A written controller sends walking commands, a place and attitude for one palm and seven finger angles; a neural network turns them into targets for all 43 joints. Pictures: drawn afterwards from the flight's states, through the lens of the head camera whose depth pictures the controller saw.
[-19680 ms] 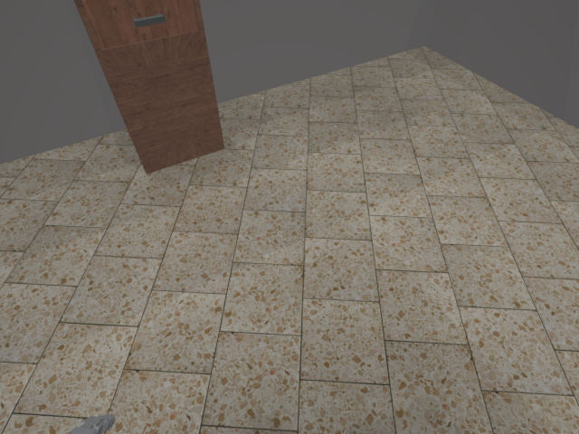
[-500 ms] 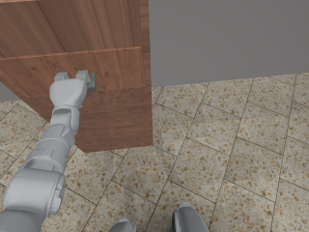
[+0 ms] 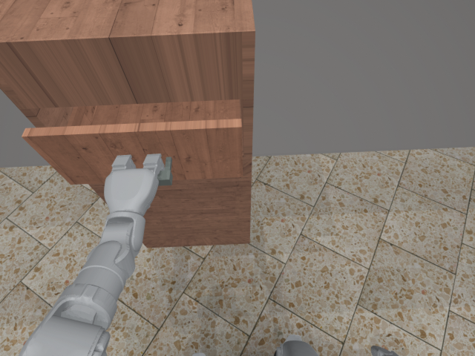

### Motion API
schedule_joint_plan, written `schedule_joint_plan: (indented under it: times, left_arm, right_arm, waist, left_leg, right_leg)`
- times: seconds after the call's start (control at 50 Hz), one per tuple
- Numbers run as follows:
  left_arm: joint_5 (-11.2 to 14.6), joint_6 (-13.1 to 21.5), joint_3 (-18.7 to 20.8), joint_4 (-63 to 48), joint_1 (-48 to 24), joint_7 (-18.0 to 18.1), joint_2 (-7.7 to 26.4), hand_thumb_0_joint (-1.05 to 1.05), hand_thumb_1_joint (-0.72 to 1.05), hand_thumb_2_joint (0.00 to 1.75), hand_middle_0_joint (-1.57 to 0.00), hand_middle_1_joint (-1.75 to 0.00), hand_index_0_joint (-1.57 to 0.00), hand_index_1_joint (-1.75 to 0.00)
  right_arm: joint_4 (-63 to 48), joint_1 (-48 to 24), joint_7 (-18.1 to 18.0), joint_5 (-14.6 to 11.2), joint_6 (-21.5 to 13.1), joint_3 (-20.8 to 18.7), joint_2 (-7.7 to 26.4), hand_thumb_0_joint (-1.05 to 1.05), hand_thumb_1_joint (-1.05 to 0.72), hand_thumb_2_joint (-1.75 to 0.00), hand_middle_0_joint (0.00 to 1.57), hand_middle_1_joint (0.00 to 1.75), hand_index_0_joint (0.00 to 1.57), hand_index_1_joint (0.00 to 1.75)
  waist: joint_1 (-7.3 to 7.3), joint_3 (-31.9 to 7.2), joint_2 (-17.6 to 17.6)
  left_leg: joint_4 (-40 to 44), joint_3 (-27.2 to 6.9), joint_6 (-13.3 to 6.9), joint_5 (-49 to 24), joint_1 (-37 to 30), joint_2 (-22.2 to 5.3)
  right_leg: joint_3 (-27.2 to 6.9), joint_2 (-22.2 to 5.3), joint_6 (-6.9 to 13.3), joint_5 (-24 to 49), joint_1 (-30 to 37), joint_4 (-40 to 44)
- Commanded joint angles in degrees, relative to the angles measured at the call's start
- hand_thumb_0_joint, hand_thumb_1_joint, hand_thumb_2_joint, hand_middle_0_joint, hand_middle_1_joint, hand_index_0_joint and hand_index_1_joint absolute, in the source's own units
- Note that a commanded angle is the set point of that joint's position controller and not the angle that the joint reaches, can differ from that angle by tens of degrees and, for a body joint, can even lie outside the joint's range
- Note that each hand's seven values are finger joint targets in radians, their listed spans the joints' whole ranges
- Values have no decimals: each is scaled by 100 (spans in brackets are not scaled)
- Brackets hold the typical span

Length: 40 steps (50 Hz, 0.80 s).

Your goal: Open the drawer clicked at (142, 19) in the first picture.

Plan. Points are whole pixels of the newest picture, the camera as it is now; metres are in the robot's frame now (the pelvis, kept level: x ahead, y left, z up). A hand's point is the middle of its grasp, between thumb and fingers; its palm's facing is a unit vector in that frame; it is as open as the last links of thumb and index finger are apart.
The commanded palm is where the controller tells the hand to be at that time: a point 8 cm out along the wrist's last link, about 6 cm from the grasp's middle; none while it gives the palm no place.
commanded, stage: pull the drawer open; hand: left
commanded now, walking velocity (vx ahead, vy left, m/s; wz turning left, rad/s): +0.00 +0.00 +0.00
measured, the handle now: (143, 170) +0.45 +0.20 -0.01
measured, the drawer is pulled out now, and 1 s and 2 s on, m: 0.06 0.18 0.30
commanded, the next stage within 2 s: none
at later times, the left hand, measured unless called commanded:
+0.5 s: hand (139, 226) +0.34 +0.19 -0.03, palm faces +0.00 -0.03 -1.00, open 5.6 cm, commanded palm +0.30 +0.20 +0.02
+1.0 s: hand (134, 261) +0.28 +0.19 -0.03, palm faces +0.01 -0.06 -1.00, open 5.6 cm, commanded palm +0.24 +0.20 +0.02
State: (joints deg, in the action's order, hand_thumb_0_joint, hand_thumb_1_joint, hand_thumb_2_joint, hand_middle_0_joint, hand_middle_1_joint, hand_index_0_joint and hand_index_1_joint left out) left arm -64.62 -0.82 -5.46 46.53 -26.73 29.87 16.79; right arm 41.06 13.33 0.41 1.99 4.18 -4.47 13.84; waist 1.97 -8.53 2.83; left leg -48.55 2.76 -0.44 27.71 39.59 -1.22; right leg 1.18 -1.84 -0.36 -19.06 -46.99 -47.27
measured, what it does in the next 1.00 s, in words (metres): stands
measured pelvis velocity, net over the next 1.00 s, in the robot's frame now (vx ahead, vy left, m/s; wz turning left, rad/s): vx -0.01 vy -0.01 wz -0.02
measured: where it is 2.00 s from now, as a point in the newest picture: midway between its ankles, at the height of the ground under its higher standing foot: outside the picture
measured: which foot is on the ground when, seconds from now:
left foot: down 0.00-1.00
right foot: down 0.00-1.00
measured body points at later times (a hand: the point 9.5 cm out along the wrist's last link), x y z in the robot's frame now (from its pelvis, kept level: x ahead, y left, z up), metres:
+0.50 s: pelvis +0.00 -0.01 +0.00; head +0.07 -0.03 +0.45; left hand +0.34 +0.19 +0.03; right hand +0.10 -0.27 -0.13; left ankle -0.05 +0.11 -0.69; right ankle +0.03 -0.13 -0.69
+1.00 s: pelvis -0.01 -0.01 +0.00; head +0.05 -0.03 +0.45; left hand +0.27 +0.19 +0.03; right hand +0.15 -0.26 -0.11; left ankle -0.05 +0.11 -0.69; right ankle +0.03 -0.13 -0.69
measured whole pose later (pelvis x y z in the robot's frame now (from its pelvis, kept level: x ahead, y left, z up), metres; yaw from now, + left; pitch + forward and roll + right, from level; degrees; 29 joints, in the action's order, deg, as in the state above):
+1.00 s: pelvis -0.01 -0.01 +0.00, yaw -1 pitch +13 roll +1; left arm -65.2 -2.8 -7.5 21.2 2.2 30.6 14.7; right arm 37.2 8.7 -0.7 1.8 2.2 -3.5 13.1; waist -0.5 -7.6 2.2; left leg -46.8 3.8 0.4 27.3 32.6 -1.6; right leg 0.1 -1.2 0.5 -19.3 -41.4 -47.5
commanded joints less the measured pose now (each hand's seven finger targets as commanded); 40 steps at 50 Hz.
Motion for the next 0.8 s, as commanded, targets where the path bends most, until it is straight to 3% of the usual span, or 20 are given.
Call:
schedule_joint_plan:
  times: [0.0, 0.06, 0.1, 0.16, 0.2, 0.24, 0.28, 0.36, 0.4, 0.46, 0.52, 0.54, 0.6, 0.62, 0.66, 0.78]
  left_arm:
    - [39, -86, 480, -1128, -1552, 189, 1145, 0, 90, 90, -40, -135, -40, -135]
    - [42, -92, 341, -1028, -1299, 169, 956, 0, 90, 90, -40, -135, -40, -135]
    - [34, -73, 476, -1198, -1269, 166, 1112, 0, 90, 90, -40, -135, -40, -135]
    - [45, -65, 348, -1217, -963, 162, 915, 0, 90, 90, -40, -135, -40, -135]
    - [41, -51, 578, -1392, -763, 183, 1133, 0, 90, 90, -40, -135, -40, -135]
    - [60, -63, 450, -1563, -439, 184, 957, 0, 90, 90, -40, -135, -40, -135]
    - [77, -93, 487, -1631, -190, 182, 959, 0, 90, 90, -40, -135, -40, -135]
    - [100, -134, 423, -2003, 137, 231, 838, 0, 90, 90, -40, -135, -40, -135]
    - [96, -167, 527, -2083, 212, 244, 957, 0, 90, 90, -40, -135, -40, -135]
    - [65, -235, 338, -2109, 334, 277, 766, 0, 90, 90, -40, -135, -40, -135]
    - [67, -283, 487, -2155, 461, 280, 949, 0, 90, 90, -40, -135, -40, -135]
    - [92, -296, 352, -2241, 370, 267, 805, 0, 90, 90, -40, -135, -40, -135]
    - [119, -295, 608, -2352, 695, 258, 1028, 0, 90, 90, -40, -135, -40, -135]
    - [116, -314, 547, -2284, 962, 237, 957, 0, 90, 90, -40, -135, -40, -135]
    - [118, -280, 448, -2473, 907, 223, 853, 0, 90, 90, -40, -135, -40, -135]
    - [117, -234, 520, -3019, 1827, 256, 769, 0, 90, 90, -40, -135, -40, -135]
  right_arm:
    - [-491, 376, -92, -32, -141, -225, 785, 0, -90, -90, 20, 30, 20, 30]
    - [-530, 269, -137, -38, -174, -200, 736, 0, -90, -90, 20, 30, 20, 30]
    - [-574, 212, -140, -37, -172, -198, 753, 0, -90, -90, 20, 30, 20, 30]
    - [-615, 153, -167, -54, -211, -192, 708, 0, -90, -90, 20, 30, 20, 30]
    - [-649, 77, -182, -44, -221, -193, 736, 0, -90, -90, 20, 30, 20, 30]
    - [-714, 56, -175, -55, -241, -190, 692, 0, -90, -90, 20, 30, 20, 30]
    - [-732, -2, -187, -69, -257, -186, 700, 0, -90, -90, 20, 30, 20, 30]
    - [-806, -79, -184, -72, -306, -186, 697, 0, -90, -90, 20, 30, 20, 30]
    - [-788, -162, -208, -74, -315, -182, 723, 0, -90, -90, 20, 30, 20, 30]
    - [-794, -234, -217, -83, -361, -160, 692, 0, -90, -90, 20, 30, 20, 30]
    - [-787, -286, -245, -79, -372, -149, 712, 0, -90, -90, 20, 30, 20, 30]
    - [-822, -287, -241, -94, -385, -143, 697, 0, -90, -90, 20, 30, 20, 30]
    - [-834, -365, -256, -79, -404, -151, 717, 0, -90, -90, 20, 30, 20, 30]
    - [-846, -391, -266, -78, -402, -127, 686, 0, -90, -90, 20, 30, 20, 30]
    - [-888, -433, -264, -90, -421, -125, 669, 0, -90, -90, 20, 30, 20, 30]
    - [-1069, -573, -217, -82, -466, -117, 628, 0, -90, -90, 20, 30, 20, 30]
  waist:
    - [-26, -2268, -140]
    - [-42, -2048, -318]
    - [-107, -2166, -197]
    - [-95, -2038, -329]
    - [-200, -2179, -368]
    - [-214, -2166, -295]
    - [-223, -2089, -471]
    - [-220, -2025, -396]
    - [-254, -1992, -399]
    - [-215, -1716, -415]
    - [-289, -1735, -422]
    - [-231, -1711, -346]
    - [-362, -1824, -424]
    - [-403, -1721, -387]
    - [-346, -1650, -436]
    - [-464, -1662, -390]
  left_leg:
    - [470, -62, -43, -2952, -745, 246]
    - [501, -16, -43, -2746, -599, 266]
    - [514, -22, -38, -2757, -661, 275]
    - [520, 16, -38, -2626, -593, 287]
    - [521, 3, -42, -2697, -587, 292]
    - [533, 43, -36, -2742, -632, 296]
    - [567, 34, -30, -2646, -591, 286]
    - [616, 44, -25, -2568, -682, 283]
    - [633, 28, -22, -2489, -641, 294]
    - [685, 33, -15, -2253, -641, 290]
    - [709, 48, -22, -2188, -636, 312]
    - [722, 51, -23, -2110, -674, 314]
    - [731, 57, -21, -2201, -688, 325]
    - [745, 67, -14, -2205, -662, 338]
    - [745, 65, -15, -2123, -667, 329]
    - [740, 77, 6, -2258, -743, 322]
  right_leg:
    - [90, 297, 266, 2383, 2117, 264]
    - [95, 284, 239, 2378, 2143, 286]
    - [64, 287, 267, 2370, 2212, 279]
    - [63, 276, 245, 2394, 2236, 304]
    - [23, 279, 258, 2472, 2367, 280]
    - [23, 269, 252, 2599, 2422, 294]
    - [28, 282, 243, 2530, 2442, 306]
    - [41, 278, 244, 2431, 2435, 367]
    - [25, 287, 262, 2337, 2459, 364]
    - [68, 291, 256, 2053, 2297, 424]
    - [46, 284, 259, 2000, 2374, 425]
    - [45, 276, 258, 1940, 2334, 463]
    - [9, 273, 265, 2082, 2522, 447]
    - [17, 269, 265, 2129, 2530, 434]
    - [9, 276, 256, 2058, 2471, 464]
    - [9, 281, 272, 2208, 2528, 434]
